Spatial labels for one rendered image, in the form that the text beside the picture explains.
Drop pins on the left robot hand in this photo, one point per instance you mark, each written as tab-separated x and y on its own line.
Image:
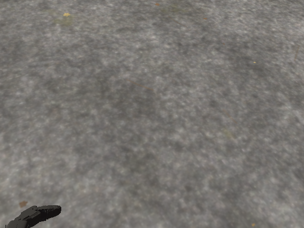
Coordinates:
34	215

